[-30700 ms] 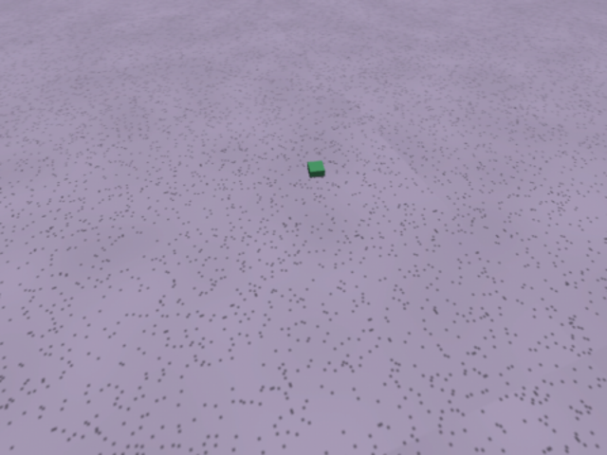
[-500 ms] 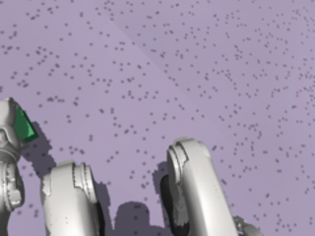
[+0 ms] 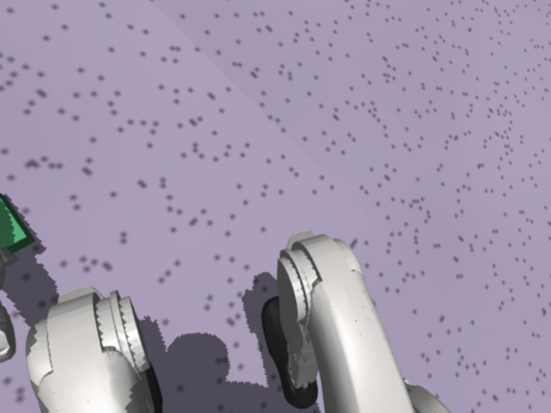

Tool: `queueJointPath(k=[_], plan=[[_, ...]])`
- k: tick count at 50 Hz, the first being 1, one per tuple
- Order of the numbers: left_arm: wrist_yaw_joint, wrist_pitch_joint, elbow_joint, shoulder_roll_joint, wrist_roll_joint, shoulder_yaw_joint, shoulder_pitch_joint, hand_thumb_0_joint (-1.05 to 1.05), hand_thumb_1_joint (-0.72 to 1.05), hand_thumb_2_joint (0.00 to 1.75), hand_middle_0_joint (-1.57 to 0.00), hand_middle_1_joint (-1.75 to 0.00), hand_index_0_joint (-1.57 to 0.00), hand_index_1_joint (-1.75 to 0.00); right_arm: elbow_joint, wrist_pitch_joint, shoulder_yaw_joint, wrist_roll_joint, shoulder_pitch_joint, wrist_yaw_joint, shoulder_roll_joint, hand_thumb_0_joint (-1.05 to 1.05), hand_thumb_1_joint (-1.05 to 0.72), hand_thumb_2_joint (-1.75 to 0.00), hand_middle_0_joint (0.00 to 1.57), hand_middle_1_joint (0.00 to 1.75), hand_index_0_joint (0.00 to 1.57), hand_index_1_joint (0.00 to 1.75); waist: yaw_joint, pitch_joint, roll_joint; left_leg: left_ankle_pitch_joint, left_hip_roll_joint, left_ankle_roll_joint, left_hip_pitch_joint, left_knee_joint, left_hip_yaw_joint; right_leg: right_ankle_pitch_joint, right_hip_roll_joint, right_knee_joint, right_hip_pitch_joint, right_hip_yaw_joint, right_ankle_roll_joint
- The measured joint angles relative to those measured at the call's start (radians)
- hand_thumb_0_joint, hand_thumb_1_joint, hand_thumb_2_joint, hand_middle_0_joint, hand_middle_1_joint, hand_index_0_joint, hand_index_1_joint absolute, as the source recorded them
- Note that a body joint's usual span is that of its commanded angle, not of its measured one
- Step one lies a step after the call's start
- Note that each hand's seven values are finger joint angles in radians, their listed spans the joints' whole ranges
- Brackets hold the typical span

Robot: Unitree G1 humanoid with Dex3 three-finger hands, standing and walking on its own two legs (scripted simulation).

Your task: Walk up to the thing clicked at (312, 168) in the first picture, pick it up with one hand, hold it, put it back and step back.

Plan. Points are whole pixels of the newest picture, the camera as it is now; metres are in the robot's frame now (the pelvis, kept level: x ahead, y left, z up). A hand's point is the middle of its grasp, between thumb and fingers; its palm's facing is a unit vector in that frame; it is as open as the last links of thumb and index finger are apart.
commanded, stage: rest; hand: left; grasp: from above
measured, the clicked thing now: out of the picture +0.42 +0.32 -0.25
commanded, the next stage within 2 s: open in 0.66 s
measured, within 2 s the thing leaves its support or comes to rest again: rests again in 0.72 s
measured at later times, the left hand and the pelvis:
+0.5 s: hand out of the picture +0.41 +0.32 -0.25, palm faces -0.39 -0.27 -0.88, open 11.1 cm; pelvis +0.00 +0.01 -0.01, yaw -3 degrees
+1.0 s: hand out of the picture +0.41 +0.32 -0.25, palm faces -0.40 -0.25 -0.88, open 11.5 cm; pelvis -0.01 +0.01 -0.01, yaw -4 degrees
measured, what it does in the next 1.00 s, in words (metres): stands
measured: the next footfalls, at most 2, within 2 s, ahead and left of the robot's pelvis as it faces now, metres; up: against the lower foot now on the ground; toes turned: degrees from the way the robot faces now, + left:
none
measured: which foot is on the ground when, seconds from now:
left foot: down 0.00-1.00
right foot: down 0.00-1.00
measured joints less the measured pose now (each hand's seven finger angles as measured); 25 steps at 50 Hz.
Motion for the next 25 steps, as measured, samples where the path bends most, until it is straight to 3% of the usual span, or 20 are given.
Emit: queueJointPath(k=[12,25], plan=[[0.056,-0.013,0.057,0.059,0.006,0.039,-0.011,0.0,-0.18,0.58,-0.66,-0.5,-0.67,-0.52,-0.017,-0.047,0.045,-0.026,-0.013,0.04,-0.017,0.0,-0.91,-0.89,0.2,0.3,0.2,0.3,-0.031,0.047,-0.029,-0.011,0.002,0.001,0.009,0.027,-0.028,0.002,0.009,0.004,0.019,-0.021,0.006],[0.087,-0.025,0.129,0.116,0.005,0.023,-0.028,0.0,-0.17,0.57,-0.67,-0.48,-0.68,-0.5,-0.021,-0.084,0.075,-0.044,-0.027,0.063,-0.042,0.0,-0.9,-0.89,0.2,0.3,0.2,0.3,-0.051,0.076,-0.052,-0.003,0.0,0.009,0.015,0.043,-0.049,0.014,0.015,-0.002,0.04,-0.039,0.012]])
